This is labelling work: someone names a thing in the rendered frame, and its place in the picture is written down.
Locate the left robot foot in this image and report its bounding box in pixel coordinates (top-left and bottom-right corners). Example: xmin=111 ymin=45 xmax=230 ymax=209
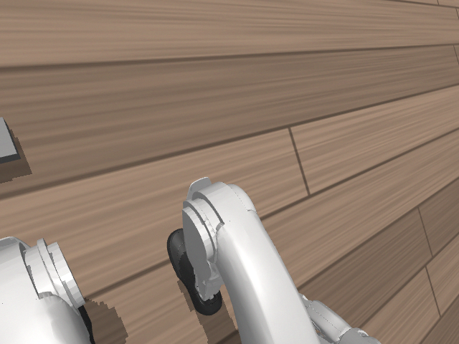
xmin=78 ymin=305 xmax=95 ymax=344

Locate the carton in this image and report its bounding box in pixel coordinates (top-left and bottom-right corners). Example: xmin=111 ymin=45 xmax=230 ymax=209
xmin=0 ymin=117 xmax=21 ymax=164

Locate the right robot foot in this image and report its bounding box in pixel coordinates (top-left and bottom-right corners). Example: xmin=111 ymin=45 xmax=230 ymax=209
xmin=167 ymin=229 xmax=222 ymax=315

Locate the right robot hand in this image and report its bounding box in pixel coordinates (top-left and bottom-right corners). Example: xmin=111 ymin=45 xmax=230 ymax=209
xmin=299 ymin=293 xmax=352 ymax=344

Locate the right robot arm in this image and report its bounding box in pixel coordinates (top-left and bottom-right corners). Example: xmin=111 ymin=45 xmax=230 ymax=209
xmin=339 ymin=328 xmax=381 ymax=344

